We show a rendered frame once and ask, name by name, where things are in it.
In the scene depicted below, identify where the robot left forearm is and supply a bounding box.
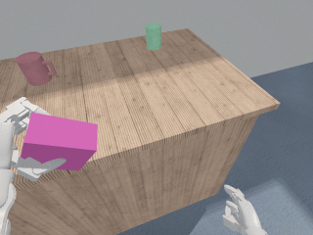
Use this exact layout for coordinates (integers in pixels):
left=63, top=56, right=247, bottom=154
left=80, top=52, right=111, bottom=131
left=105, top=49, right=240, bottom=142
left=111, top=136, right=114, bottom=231
left=0, top=168, right=17, bottom=235

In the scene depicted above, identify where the sponge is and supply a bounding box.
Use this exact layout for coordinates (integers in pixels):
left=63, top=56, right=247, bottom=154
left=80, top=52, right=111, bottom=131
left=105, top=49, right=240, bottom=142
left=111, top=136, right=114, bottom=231
left=21, top=112, right=98, bottom=170

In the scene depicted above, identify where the robot right hand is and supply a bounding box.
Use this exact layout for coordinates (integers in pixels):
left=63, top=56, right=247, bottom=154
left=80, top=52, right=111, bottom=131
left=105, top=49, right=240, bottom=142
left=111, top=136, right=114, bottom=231
left=222, top=184, right=262, bottom=235

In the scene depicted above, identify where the table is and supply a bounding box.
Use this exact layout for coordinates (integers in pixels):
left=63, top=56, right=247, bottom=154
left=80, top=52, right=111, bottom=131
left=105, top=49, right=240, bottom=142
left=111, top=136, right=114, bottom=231
left=0, top=28, right=281, bottom=235

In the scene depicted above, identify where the robot left hand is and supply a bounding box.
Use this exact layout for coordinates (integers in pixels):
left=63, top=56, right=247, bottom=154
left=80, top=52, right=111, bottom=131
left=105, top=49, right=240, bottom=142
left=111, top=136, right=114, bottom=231
left=0, top=97, right=67, bottom=182

